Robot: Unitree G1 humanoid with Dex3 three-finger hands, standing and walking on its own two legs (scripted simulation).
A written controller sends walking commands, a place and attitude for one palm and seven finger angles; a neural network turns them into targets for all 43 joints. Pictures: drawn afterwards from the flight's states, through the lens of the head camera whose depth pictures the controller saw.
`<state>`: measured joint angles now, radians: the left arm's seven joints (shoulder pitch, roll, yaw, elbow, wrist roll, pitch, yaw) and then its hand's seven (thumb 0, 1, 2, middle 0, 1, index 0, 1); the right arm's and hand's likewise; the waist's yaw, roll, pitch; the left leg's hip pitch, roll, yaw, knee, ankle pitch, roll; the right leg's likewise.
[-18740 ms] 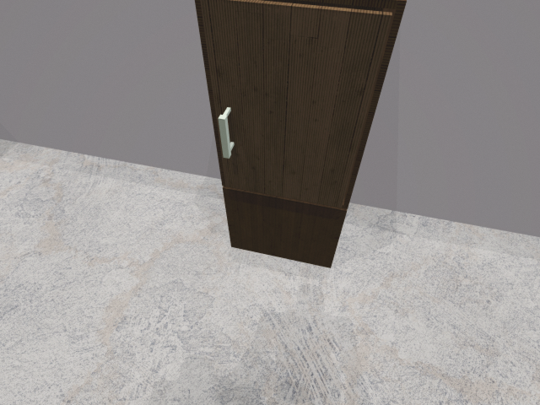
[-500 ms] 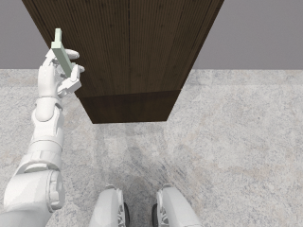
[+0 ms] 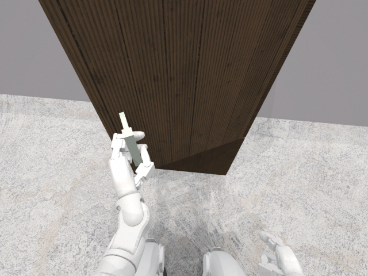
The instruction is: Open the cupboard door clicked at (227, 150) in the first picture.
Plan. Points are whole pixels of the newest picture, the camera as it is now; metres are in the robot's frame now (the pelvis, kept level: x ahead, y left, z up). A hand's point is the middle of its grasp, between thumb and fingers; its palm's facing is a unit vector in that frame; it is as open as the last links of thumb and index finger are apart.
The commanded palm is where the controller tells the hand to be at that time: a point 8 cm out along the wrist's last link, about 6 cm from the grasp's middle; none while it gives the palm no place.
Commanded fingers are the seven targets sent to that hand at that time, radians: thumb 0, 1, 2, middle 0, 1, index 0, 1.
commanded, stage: pull the door open along its arc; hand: left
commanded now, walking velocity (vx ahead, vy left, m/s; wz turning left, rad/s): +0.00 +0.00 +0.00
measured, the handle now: (131, 141) +0.40 +0.14 +0.02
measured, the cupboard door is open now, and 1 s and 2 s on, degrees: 27 42 45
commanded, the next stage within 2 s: open thumb and fingers to let go in 0.26 s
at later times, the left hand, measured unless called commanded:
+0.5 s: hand (173, 197) +0.28 +0.04 +0.01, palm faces +0.34 -0.94 -0.02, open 5.9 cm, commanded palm +0.22 +0.08 +0.01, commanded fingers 0.00 0.34 0.66 -0.36 -1.29 -0.36 -1.29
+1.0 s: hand (174, 199) +0.27 +0.04 +0.01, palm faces +0.32 -0.95 -0.02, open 13.9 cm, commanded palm +0.22 +0.07 +0.01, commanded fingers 0.00 -0.50 0.30 -0.21 -0.65 -0.21 -0.65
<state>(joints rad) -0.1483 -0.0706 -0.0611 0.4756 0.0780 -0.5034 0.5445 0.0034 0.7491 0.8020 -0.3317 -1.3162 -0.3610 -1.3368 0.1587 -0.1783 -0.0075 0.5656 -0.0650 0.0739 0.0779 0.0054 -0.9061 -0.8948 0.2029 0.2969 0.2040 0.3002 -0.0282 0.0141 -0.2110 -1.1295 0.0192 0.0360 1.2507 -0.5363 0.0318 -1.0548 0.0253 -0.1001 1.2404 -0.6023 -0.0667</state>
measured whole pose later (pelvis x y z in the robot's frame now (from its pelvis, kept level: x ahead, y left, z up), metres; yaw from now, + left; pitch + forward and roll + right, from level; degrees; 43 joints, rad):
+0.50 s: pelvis +0.00 -0.04 -0.01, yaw +3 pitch +22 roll +1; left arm 0.15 -0.10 -0.23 0.25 0.12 -0.44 0.54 0.00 0.67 0.79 -0.36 -1.32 -0.39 -1.34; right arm 0.14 -0.17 0.02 0.57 -0.06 -0.07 0.03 0.01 -0.90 -0.90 0.20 0.30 0.20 0.30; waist -0.02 0.02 -0.24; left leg -1.12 0.01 -0.02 1.27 -0.53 -0.03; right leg -1.05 0.02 -0.15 1.29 -0.64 -0.12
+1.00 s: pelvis -0.01 -0.04 -0.01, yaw +3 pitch +22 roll +1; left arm 0.15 -0.09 -0.23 0.22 0.11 -0.43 0.53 -0.01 -0.43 0.33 -0.31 -1.07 -0.28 -1.06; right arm 0.19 -0.18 0.00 0.58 -0.06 -0.07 0.03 0.01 -0.91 -0.90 0.20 0.30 0.20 0.30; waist -0.03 0.03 -0.23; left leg -1.14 0.01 -0.01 1.28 -0.52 -0.02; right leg -1.06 0.01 -0.14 1.30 -0.63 -0.12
